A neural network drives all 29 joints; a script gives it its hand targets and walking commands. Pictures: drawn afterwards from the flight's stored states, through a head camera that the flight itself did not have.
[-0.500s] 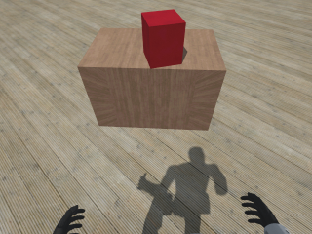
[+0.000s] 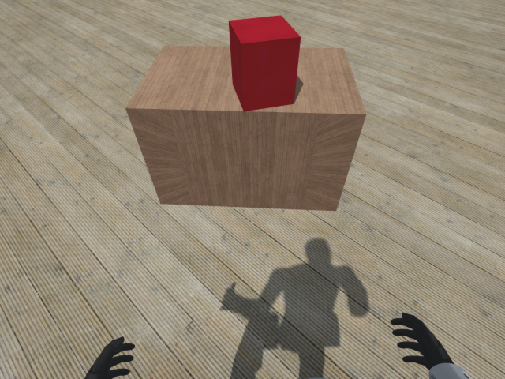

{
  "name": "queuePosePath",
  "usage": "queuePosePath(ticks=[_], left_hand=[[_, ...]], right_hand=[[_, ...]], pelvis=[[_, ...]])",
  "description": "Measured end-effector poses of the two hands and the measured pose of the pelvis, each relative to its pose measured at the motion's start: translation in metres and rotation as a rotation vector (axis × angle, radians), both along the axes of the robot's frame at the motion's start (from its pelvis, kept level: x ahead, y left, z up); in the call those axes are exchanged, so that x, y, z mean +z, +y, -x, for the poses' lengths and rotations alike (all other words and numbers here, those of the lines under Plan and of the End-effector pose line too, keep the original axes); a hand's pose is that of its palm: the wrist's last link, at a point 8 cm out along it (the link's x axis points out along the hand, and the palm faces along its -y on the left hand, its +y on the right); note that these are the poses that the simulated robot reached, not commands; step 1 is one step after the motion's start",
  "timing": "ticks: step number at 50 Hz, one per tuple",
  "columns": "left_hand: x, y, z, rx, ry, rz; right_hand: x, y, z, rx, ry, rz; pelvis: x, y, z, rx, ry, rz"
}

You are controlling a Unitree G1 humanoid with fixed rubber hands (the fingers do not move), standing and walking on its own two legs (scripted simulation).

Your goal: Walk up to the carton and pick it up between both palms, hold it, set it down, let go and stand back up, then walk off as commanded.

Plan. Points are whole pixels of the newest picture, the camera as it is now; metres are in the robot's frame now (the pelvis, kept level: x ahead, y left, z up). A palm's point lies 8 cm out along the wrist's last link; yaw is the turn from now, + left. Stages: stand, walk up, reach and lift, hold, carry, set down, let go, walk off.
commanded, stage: stand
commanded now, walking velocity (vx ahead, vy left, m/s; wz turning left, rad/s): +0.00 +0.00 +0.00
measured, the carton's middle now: (262, 63) +1.15 -0.05 -0.05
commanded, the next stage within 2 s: walk up in 0.42 s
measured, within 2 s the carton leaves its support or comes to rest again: neither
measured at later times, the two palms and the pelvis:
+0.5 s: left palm out of the picture +0.13 +0.27 -0.09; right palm (440, 370) +0.14 -0.27 -0.07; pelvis +0.00 +0.00 +0.00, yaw +0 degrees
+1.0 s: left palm out of the picture +0.14 +0.24 -0.07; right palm (484, 371) +0.14 -0.35 -0.09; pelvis +0.06 -0.06 +0.00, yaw -1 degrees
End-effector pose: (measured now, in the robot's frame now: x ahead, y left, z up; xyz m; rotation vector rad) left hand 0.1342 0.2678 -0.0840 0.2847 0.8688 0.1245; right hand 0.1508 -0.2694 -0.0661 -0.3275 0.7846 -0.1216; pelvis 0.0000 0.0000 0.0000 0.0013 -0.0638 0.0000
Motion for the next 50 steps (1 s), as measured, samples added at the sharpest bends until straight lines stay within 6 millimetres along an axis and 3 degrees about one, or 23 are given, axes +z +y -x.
queuePosePath(ticks=[35,39,44,47,50], left_hand=[[-0.002,0.002,0.015,0.005,0.069,0.013],[0.002,0.003,0.007,-0.009,0.071,-0.012],[0.011,-0.008,-0.017,-0.023,0.040,-0.055],[0.012,-0.020,-0.019,-0.018,0.034,-0.082],[0.014,-0.025,-0.004,0.005,0.089,-0.106]], right_hand=[[-0.003,-0.006,0.012,-0.016,0.057,0.001],[-0.008,-0.021,0.025,-0.012,0.098,0.020],[-0.020,-0.055,0.039,-0.027,0.164,0.033],[-0.027,-0.073,0.027,-0.031,0.165,0.030],[-0.023,-0.083,0.008,-0.030,0.149,0.026]], pelvis=[[0.006,-0.001,-0.006,0.000,0.020,0.000],[0.007,-0.010,-0.014,-0.001,0.016,-0.006],[0.001,-0.034,-0.033,-0.007,0.011,-0.038],[-0.002,-0.049,-0.046,-0.014,0.006,-0.034],[0.003,-0.058,-0.059,-0.018,0.008,-0.039]])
